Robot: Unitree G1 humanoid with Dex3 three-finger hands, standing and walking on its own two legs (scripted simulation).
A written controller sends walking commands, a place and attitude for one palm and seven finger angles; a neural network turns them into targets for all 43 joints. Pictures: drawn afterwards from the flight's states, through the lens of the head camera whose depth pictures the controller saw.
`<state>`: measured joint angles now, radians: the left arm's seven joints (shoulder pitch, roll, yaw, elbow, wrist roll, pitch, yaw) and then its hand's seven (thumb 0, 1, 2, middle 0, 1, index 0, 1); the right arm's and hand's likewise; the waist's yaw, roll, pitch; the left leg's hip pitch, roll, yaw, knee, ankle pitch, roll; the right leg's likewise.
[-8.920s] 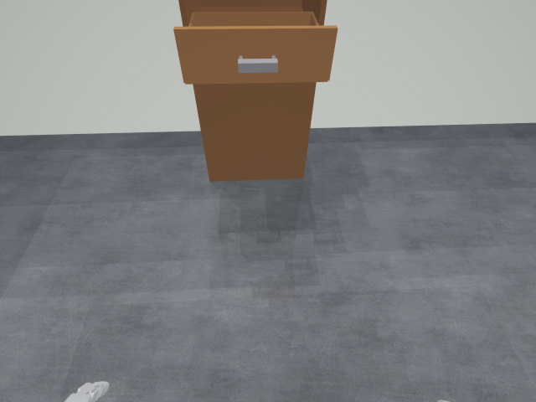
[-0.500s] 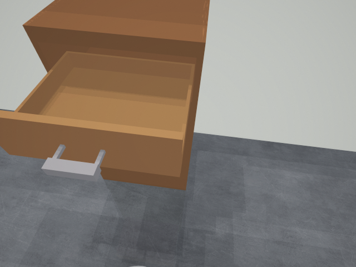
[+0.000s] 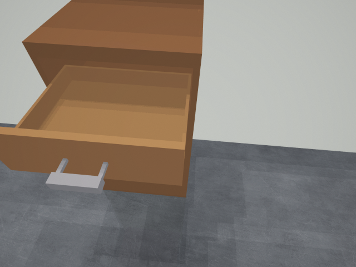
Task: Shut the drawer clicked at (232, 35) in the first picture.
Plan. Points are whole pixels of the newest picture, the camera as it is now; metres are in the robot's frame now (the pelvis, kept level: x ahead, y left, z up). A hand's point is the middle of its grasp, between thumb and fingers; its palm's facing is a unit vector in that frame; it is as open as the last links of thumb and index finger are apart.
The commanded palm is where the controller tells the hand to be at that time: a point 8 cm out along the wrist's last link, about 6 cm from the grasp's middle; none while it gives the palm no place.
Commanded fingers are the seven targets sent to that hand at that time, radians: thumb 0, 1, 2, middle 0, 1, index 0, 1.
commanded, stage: come to a stop and stand still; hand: left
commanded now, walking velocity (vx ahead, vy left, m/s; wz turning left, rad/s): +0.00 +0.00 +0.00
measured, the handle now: (80, 173) +0.30 +0.25 +0.04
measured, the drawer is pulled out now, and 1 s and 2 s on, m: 0.29 0.29 0.29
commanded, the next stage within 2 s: look again from close up in 1.12 s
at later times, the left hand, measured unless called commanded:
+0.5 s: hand out of the picture -0.01 +0.19 -0.17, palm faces +0.04 -0.98 -0.20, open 7.4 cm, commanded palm none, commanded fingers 0.00 0.90 0.90 -0.20 -0.30 -0.20 -0.30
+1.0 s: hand out of the picture +0.01 +0.24 -0.18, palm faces +0.00 -0.98 -0.20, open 7.4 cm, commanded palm none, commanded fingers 0.00 0.90 0.90 -0.20 -0.30 -0.20 -0.30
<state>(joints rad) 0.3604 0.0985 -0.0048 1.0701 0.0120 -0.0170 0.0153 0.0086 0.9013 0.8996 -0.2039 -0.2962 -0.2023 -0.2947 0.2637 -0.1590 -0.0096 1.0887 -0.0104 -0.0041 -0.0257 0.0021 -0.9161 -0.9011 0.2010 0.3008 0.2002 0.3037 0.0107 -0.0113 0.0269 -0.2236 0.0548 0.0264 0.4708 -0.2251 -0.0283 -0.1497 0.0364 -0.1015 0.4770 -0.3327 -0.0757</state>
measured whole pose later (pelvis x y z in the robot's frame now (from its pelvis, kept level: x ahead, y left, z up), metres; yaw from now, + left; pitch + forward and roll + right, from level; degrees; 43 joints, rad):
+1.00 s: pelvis +0.00 +0.06 +0.00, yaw -1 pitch +0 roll +0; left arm 0.29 0.18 -0.01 1.04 0.01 0.01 0.04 0.01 0.91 0.90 -0.20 -0.30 -0.20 -0.29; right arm 0.27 -0.16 0.01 1.07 -0.01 -0.01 -0.03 0.01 -0.92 -0.90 0.20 0.30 0.20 0.30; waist 0.00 -0.01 0.03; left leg -0.23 -0.02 0.06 0.51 -0.27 0.05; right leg -0.15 -0.04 -0.06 0.49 -0.33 0.02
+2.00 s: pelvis -0.01 +0.05 +0.00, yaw +1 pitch +1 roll +1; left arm 0.47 0.20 0.03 0.13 -0.13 -0.05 0.13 0.04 0.95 0.90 -0.25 -0.35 -0.25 -0.35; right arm 0.32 -0.22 -0.01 0.86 0.04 -0.25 -0.06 0.01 -0.92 -0.90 0.20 0.30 0.20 0.30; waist -0.03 0.03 -0.03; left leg -0.30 -0.03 0.04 0.55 -0.27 0.03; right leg -0.22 -0.05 -0.08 0.58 -0.37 0.00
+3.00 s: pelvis -0.02 +0.05 -0.03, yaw +1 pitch +4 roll -1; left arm 0.66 0.23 0.15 -0.39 -0.28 -0.28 -0.26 0.02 0.89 0.90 -1.21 -1.39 -1.21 -1.39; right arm 0.20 -0.22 0.00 0.56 0.06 -0.34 -0.05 0.01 -0.90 -0.90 0.20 0.30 0.20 0.30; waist 0.04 0.04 -0.10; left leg -0.51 0.01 0.01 0.81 -0.38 0.02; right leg -0.40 -0.01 -0.10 0.77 -0.44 -0.01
